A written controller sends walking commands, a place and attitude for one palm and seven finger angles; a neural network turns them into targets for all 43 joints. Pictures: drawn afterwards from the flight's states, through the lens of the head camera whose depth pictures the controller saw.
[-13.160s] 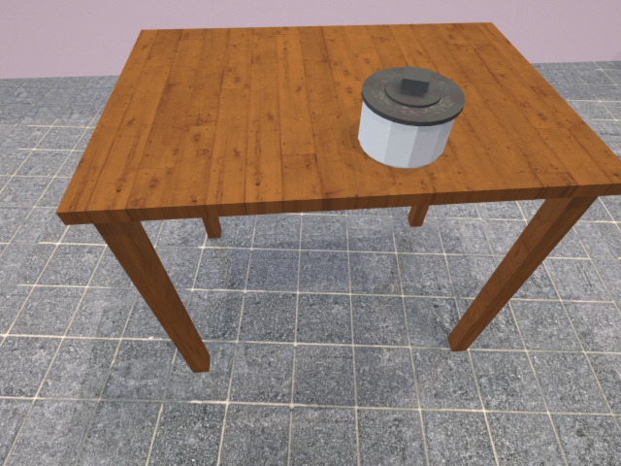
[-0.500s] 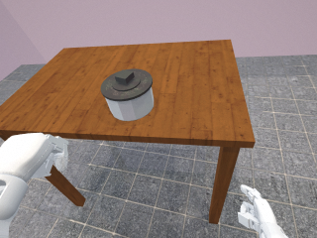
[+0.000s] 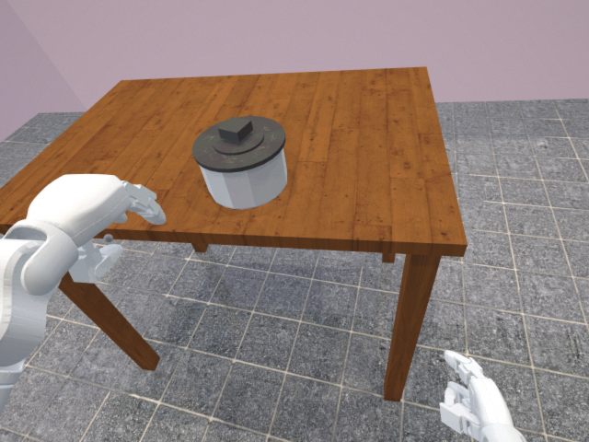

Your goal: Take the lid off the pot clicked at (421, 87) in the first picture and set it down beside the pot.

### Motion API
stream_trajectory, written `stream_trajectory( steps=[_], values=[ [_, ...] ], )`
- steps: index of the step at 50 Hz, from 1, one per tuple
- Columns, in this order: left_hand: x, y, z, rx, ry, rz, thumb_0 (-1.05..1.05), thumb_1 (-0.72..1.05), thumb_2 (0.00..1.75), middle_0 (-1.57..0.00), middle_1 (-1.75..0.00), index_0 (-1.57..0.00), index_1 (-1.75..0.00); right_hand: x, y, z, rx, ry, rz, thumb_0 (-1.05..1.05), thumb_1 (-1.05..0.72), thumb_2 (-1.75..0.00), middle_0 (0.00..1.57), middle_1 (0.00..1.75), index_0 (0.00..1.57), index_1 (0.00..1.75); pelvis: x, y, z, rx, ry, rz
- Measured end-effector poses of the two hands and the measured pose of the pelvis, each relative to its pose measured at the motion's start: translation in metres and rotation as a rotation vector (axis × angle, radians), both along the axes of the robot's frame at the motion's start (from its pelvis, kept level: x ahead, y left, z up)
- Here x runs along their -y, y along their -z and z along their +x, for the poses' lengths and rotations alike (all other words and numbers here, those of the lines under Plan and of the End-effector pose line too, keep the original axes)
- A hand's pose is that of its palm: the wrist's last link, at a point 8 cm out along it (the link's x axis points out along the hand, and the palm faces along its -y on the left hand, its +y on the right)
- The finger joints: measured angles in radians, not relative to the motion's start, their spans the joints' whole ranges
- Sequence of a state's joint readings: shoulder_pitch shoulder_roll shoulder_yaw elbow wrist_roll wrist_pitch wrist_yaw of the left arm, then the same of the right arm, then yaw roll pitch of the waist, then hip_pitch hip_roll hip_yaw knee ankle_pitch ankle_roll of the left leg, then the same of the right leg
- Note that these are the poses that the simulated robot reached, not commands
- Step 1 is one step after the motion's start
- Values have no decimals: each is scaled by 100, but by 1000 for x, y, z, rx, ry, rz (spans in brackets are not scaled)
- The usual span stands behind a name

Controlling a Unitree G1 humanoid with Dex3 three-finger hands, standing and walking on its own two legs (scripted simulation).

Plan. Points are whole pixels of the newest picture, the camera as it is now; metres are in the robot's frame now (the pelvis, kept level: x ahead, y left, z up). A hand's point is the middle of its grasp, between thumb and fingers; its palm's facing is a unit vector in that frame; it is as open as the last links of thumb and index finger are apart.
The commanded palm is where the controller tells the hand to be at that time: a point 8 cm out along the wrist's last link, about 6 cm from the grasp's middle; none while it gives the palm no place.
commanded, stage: reach forward and open the fingers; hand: left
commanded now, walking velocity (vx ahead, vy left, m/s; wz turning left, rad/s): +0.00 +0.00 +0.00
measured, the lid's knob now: (235, 129) +0.57 +0.17 +0.16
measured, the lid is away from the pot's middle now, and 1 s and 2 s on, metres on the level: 0.00 0.00 0.00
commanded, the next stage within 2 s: move the open hand above the knob in 0.26 s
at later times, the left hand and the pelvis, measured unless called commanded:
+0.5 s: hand (122, 192) +0.33 +0.24 +0.22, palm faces -0.06 +0.02 -1.00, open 9.9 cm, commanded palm +0.30 +0.23 +0.29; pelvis +0.00 +0.00 +0.00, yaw +0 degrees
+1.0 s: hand (166, 157) +0.40 +0.21 +0.22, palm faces -0.16 -0.01 -0.99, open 9.9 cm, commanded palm +0.38 +0.22 +0.29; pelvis +0.02 +0.00 +0.00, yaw +0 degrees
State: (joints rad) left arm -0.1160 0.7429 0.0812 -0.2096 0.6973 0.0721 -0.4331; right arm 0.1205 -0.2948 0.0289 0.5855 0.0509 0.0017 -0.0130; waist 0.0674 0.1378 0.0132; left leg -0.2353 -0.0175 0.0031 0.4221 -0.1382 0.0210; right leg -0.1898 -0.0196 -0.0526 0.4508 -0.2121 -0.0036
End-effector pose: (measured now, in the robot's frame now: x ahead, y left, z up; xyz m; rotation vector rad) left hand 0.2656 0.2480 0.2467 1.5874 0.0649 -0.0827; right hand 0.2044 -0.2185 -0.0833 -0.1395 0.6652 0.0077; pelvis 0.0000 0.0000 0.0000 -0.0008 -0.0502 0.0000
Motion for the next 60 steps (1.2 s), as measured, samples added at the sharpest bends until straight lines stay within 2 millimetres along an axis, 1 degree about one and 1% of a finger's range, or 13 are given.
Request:
stream_trajectory(
  steps=[4,8,20,24,31,40,48,53,60],
  values=[
    [1,-4,7,6,3,7,0,-25,157,-92,-21,-92,-20,3,1,-7,-3,14,-4,2,-90,-90,20,30,20,30,-2,1,-3,4,4,2],
    [4,-11,13,24,10,6,0,-30,158,-89,-14,-90,-14,3,1,-9,2,22,0,2,-90,-90,20,30,20,30,-3,1,-4,6,7,5],
    [8,-28,33,49,-10,16,0,-33,159,-88,-9,-88,-9,-4,1,-4,9,6,19,1,-90,-90,20,30,20,30,-3,2,-3,2,6,10],
    [8,-28,44,36,-35,6,0,-34,159,-88,-9,-88,-8,-4,3,-2,-1,1,20,1,-90,-90,20,30,20,30,-1,3,-2,-2,1,10],
    [17,-26,66,1,-36,8,0,-34,159,-88,-9,-88,-8,1,6,0,-26,6,10,1,-90,-90,20,30,20,30,1,3,3,-10,-2,12],
    [27,-27,98,-36,-47,-6,0,-34,159,-88,-9,-88,-8,12,12,-5,-75,38,1,1,-90,-90,20,30,20,30,2,3,11,-24,0,15],
    [33,-28,122,-57,-53,-17,0,-34,159,-88,-9,-88,-8,20,17,-9,-118,65,-4,1,-91,-90,20,30,20,30,2,3,18,-37,3,17],
    [34,-26,136,-81,-70,-19,0,-34,159,-87,-9,-88,-8,22,19,-11,-142,78,-5,1,-91,-90,20,29,20,30,1,3,21,-46,1,17],
    [41,-27,157,-96,-63,-18,0,-34,159,-87,-9,-88,-8,21,20,-13,-168,93,-7,1,-91,-90,20,29,20,30,-1,3,26,-58,-2,15]
  ],
)
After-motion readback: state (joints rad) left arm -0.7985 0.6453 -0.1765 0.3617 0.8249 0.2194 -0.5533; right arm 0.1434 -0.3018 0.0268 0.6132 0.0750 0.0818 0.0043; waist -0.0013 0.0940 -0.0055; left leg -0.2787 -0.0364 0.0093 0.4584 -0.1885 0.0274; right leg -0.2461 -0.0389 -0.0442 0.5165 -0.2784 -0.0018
